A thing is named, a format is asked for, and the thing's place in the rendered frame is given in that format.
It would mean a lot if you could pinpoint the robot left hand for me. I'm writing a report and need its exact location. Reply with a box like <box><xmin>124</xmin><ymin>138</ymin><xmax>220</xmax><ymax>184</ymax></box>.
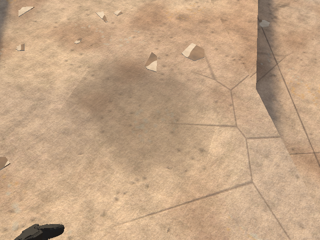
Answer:
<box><xmin>14</xmin><ymin>224</ymin><xmax>65</xmax><ymax>240</ymax></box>

